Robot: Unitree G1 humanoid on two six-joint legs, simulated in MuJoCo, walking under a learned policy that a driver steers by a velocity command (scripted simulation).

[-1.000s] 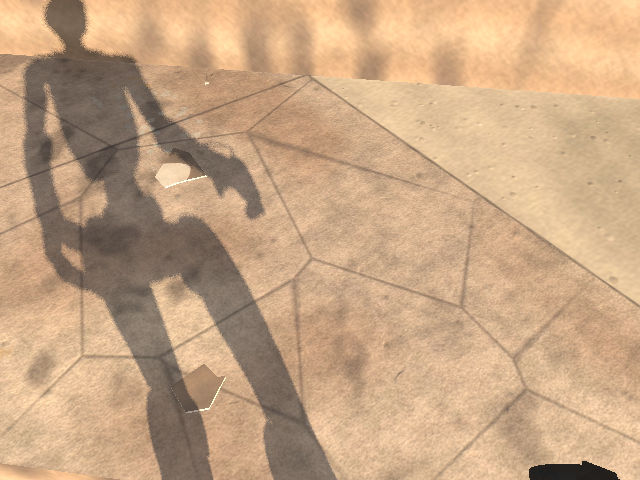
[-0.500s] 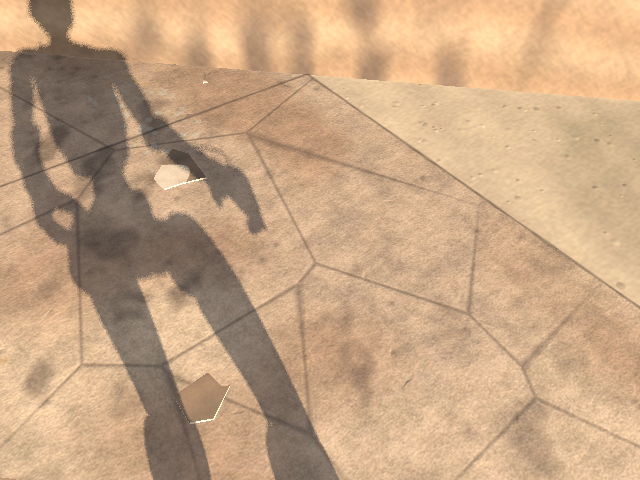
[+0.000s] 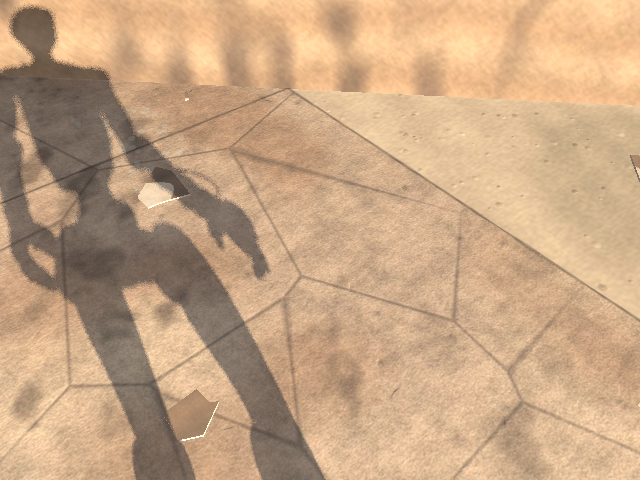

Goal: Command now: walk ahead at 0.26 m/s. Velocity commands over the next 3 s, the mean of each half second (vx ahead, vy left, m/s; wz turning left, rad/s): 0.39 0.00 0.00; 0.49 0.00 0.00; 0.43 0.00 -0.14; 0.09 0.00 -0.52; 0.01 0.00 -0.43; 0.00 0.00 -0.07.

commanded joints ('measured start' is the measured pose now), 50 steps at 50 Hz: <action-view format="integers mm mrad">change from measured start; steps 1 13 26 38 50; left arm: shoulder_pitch -39 204 415 -216 566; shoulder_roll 41 -10 52 -160 263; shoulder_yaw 5 -54 -56 -109 -6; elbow -88 8 90 -318 -52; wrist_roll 20 38 -32 -41 59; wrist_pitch -31 -70 39 57 41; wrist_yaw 18 -16 28 29 -58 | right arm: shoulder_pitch -36 -5 -186 253 394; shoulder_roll -85 -39 -21 -4 -75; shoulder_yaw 0 0 25 57 1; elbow -54 -16 -101 178 108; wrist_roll -10 -42 53 -13 -37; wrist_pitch -27 5 -5 -27 -13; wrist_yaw -48 32 35 13 175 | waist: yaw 3 11 -4 38 213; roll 111 -56 -128 149 -210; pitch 28 86 -35 157 -302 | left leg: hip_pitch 30 -599 -316 -91 -618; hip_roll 321 42 -63 319 -105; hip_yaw -377 -170 123 -192 -468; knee -368 737 259 -365 1290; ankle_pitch -286 -25 -2 -224 150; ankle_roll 183 91 13 133 105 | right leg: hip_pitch -82 379 417 -1070 259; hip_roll -29 -244 -155 -24 -264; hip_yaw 36 224 50 39 979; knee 83 -560 -153 1463 -238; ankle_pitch -107 361 1547 -172 192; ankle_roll -56 -206 -112 -96 -236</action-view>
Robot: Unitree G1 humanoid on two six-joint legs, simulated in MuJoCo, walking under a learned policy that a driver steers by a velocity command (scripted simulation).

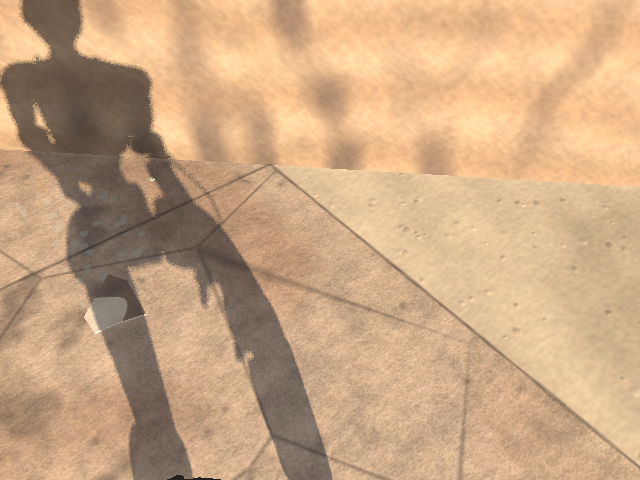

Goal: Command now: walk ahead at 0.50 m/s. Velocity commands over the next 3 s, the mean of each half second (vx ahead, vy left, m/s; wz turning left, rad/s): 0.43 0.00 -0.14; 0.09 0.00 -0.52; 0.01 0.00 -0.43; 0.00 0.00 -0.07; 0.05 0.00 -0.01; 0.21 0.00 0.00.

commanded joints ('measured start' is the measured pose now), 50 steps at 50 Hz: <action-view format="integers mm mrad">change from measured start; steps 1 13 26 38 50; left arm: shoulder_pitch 457 507 457 376 225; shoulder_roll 294 134 214 94 402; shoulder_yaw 111 42 124 95 199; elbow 190 344 302 175 -17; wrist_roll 22 38 -44 -15 -34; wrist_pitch -32 -126 -112 -56 58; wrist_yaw -42 -7 -29 -58 73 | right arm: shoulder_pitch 0 -385 -623 -480 -419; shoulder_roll -65 -66 -96 -185 -121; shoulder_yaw -41 -4 -57 -122 -85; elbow -131 -289 -361 -368 -359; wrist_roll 58 40 73 53 72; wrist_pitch -39 -36 -19 -43 96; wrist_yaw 41 -51 -87 -154 -148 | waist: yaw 98 58 -35 51 39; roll -170 -107 -114 41 -310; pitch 10 -30 -17 -134 -12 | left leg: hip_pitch -784 -955 -355 -194 -485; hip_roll -143 7 -42 183 -34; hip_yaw -315 -39 96 162 222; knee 988 460 -368 -676 32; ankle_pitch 166 292 258 356 -392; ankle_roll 74 -72 -65 149 -138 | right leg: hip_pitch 520 676 730 385 573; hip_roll -313 -179 -168 -61 -386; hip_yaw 953 307 338 77 620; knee -761 -809 -675 -57 -829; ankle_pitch -167 498 1169 35 492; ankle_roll -64 12 78 209 -157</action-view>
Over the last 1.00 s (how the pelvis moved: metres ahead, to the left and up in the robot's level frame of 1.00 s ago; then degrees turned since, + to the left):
0.42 -0.08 0.02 0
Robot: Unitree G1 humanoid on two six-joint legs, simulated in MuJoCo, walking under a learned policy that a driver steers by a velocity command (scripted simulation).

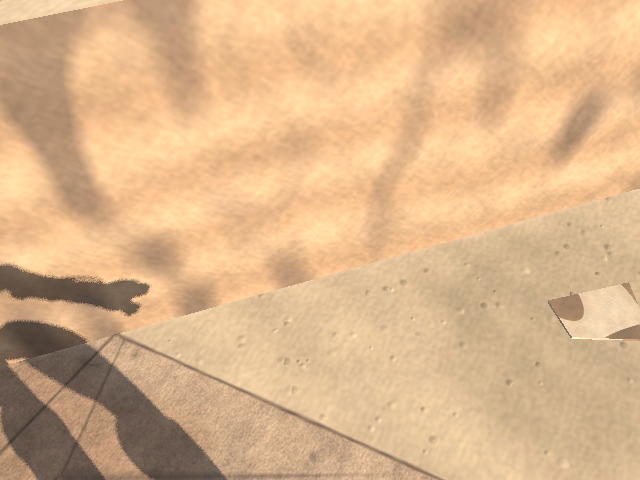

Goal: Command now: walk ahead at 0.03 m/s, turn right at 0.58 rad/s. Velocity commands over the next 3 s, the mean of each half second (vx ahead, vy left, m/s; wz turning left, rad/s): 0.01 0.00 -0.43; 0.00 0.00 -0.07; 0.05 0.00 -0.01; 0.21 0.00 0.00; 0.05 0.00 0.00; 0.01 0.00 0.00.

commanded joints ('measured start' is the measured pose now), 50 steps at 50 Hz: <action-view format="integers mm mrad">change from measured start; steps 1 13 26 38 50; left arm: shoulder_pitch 115 -23 2 -23 26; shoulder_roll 252 169 86 50 42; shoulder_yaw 77 54 37 -4 -16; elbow -78 -157 -128 -127 -94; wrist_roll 40 5 3 27 17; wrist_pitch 3 -3 12 -18 -40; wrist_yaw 25 38 32 -1 13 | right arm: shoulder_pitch -108 -35 -61 30 79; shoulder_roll -75 -46 -43 -39 -34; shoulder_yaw -11 19 43 58 56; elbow -109 -82 -106 -45 68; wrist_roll -22 3 -11 -30 -16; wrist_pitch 0 -3 -24 -31 -23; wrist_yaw -8 -10 -7 11 2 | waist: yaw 46 1 9 -46 -42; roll -208 -193 113 -105 -21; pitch -44 -161 -24 -30 36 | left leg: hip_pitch -310 -84 161 180 166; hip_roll -77 -101 135 -50 -38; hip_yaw -195 -245 -406 -210 -230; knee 472 249 -235 -68 -88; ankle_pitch -325 -103 296 48 39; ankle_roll -24 -44 222 -9 2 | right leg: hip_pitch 175 175 -149 107 53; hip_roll -310 -149 90 -41 -3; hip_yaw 478 365 141 145 119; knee -318 -208 530 -204 -215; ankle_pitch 328 321 -138 38 -78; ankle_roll -291 -177 124 -25 -5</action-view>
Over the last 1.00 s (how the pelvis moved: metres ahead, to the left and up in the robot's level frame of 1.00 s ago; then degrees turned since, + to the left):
0.31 -0.02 0.09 -24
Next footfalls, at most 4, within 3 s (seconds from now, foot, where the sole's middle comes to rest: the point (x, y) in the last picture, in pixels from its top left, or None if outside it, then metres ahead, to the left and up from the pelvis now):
0.38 left None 0.03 0.13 -0.77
0.68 right None -0.05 -0.12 -0.77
1.78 right None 0.08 -0.16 -0.77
2.12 left None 0.25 0.04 -0.77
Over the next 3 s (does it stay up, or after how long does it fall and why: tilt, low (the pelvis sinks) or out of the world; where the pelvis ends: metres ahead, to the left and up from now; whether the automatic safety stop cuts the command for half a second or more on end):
stays up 0.13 -0.04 0.01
